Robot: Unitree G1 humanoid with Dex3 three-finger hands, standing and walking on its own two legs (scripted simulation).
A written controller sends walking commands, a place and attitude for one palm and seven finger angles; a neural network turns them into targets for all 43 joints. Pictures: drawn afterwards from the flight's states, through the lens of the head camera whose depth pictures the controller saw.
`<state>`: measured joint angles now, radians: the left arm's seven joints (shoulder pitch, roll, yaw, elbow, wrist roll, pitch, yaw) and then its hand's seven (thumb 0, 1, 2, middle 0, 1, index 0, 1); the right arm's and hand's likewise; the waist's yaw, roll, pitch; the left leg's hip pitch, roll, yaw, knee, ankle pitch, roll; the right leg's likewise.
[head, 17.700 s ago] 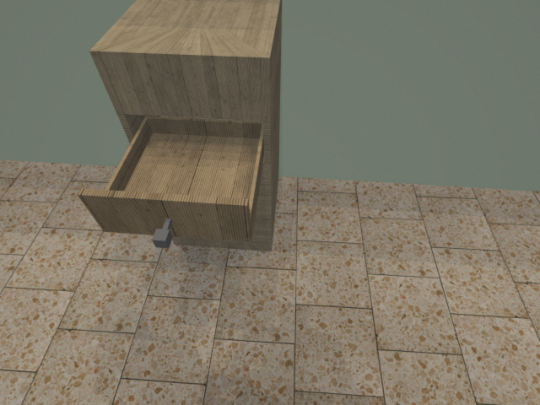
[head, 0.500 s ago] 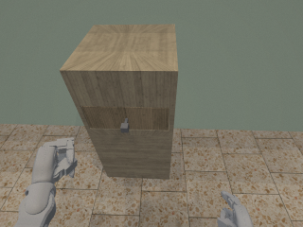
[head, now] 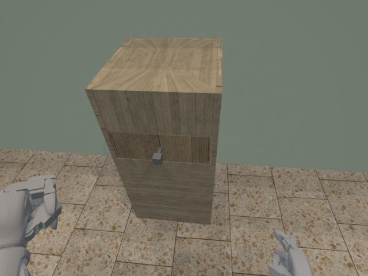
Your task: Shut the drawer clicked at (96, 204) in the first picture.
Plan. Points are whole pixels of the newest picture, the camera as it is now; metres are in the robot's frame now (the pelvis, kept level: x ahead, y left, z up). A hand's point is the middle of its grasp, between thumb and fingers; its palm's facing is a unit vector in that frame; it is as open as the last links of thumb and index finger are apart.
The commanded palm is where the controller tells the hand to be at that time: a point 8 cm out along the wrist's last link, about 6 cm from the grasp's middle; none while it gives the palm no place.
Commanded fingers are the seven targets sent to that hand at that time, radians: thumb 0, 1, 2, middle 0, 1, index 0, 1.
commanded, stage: step back with the hand held close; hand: left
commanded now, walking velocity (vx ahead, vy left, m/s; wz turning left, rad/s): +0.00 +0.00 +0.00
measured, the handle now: (158, 155) +0.57 +0.18 -0.15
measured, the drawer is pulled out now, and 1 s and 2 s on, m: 0.00 0.00 0.00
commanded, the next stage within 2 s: stop stepping back and stand still in 1.56 s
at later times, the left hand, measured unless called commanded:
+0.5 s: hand (44, 212) +0.17 +0.25 +0.16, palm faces +0.24 -0.83 -0.51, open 3.3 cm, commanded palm +0.11 +0.30 +0.18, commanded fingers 0.00 0.90 0.90 -1.40 -1.60 -1.40 -1.60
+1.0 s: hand out of the picture +0.10 +0.28 +0.16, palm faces +0.34 -0.79 -0.50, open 3.3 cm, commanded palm +0.02 +0.32 +0.18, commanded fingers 0.00 0.90 0.90 -1.40 -1.60 -1.40 -1.60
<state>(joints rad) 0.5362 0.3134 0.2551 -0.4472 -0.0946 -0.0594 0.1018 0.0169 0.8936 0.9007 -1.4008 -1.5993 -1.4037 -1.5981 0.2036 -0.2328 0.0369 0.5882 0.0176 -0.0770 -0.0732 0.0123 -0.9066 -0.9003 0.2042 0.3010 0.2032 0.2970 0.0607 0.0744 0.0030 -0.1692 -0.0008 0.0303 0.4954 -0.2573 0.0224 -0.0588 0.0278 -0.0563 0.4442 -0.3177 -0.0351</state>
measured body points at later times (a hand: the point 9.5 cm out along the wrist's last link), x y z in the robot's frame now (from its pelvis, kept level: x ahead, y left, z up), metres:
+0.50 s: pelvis -0.03 +0.02 +0.00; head +0.00 +0.02 +0.45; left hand +0.15 +0.29 +0.18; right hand +0.14 -0.23 -0.09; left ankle +0.01 +0.11 -0.74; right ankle -0.04 -0.09 -0.74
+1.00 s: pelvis -0.09 +0.04 -0.01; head -0.06 +0.06 +0.44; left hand +0.08 +0.32 +0.19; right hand +0.07 -0.20 -0.09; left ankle +0.01 +0.11 -0.74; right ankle -0.12 -0.09 -0.72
